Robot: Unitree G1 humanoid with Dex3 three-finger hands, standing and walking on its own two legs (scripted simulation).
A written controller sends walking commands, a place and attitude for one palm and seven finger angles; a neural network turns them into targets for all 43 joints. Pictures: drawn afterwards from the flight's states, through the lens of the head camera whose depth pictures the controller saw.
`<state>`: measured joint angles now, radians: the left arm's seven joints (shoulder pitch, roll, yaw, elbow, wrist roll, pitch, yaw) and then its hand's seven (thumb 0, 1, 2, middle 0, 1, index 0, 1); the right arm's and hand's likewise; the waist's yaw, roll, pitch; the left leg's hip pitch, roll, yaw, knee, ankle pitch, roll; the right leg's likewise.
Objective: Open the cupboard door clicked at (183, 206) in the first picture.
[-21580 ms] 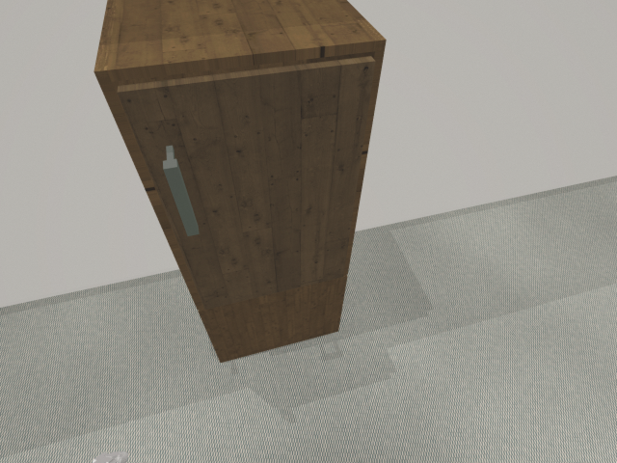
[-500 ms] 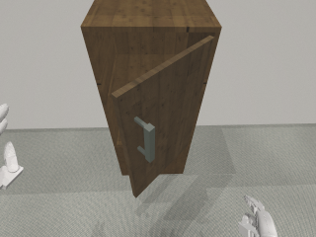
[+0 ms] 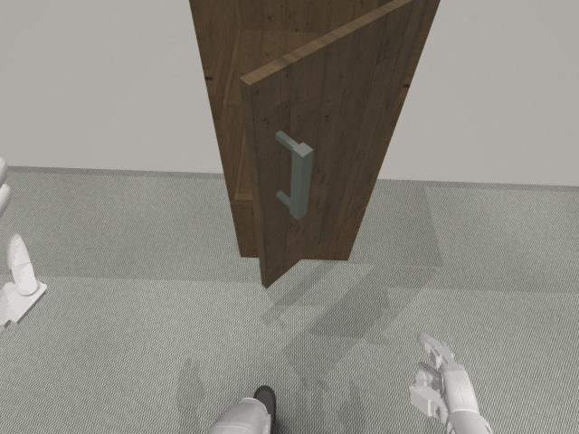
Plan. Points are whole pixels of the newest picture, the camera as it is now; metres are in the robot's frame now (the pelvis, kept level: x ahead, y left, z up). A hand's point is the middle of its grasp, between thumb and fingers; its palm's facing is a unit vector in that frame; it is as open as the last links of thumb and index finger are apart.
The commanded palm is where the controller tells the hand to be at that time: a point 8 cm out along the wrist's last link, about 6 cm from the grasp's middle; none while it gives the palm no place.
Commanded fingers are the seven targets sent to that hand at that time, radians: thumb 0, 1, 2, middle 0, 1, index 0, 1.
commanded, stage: step back with the hand held close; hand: left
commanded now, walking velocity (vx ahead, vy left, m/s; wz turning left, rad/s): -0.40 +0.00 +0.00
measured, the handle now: (291, 177) +0.46 +0.05 +0.05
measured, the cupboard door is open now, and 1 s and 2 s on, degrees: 45 45 45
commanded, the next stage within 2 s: stop stepping back and stand still in 0.24 s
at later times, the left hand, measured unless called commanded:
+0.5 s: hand out of the picture +0.09 +0.29 +0.18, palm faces +0.29 -0.86 -0.43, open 7.5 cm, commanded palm +0.02 +0.34 +0.19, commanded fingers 0.00 0.90 0.90 -0.20 -0.30 -0.20 -0.30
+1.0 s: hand out of the picture +0.01 +0.28 +0.18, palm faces +0.22 -0.82 -0.53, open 7.5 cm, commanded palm -0.05 +0.35 +0.19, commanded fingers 0.00 0.90 0.90 -0.20 -0.30 -0.20 -0.30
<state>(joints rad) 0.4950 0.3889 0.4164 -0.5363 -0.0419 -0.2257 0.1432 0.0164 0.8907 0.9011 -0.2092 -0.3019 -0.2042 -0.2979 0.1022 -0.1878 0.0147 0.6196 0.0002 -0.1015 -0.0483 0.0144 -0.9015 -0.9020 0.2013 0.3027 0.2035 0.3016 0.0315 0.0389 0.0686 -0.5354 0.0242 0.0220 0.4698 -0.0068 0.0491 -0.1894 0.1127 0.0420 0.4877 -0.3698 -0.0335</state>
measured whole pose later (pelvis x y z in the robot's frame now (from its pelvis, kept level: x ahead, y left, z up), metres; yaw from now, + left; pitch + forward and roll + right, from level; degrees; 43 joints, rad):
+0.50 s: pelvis -0.13 +0.04 +0.01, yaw -2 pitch +3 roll -6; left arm 0.58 0.48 0.42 -0.66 -0.06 -0.18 0.12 0.02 0.89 0.90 -0.21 -0.30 -0.21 -0.30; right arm 0.17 -0.15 0.00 0.57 -0.01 -0.12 -0.04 0.01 -0.90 -0.90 0.20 0.30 0.20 0.30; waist 0.00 -0.04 0.02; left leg -0.45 0.00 0.01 0.22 0.01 0.01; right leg -0.22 0.13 -0.02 0.81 -0.55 -0.02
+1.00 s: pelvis -0.21 +0.06 +0.01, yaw -5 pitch -1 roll +0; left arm 0.64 0.48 0.44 -0.65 -0.03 -0.23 0.13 0.02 0.89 0.90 -0.21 -0.30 -0.20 -0.30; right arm 0.30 -0.14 0.02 0.65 -0.01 -0.15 -0.03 0.02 -0.90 -0.90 0.20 0.30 0.20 0.30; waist -0.06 -0.06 0.05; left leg -0.26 0.08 0.04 0.53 -0.26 -0.03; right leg -0.50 -0.01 -0.08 0.86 -0.33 0.01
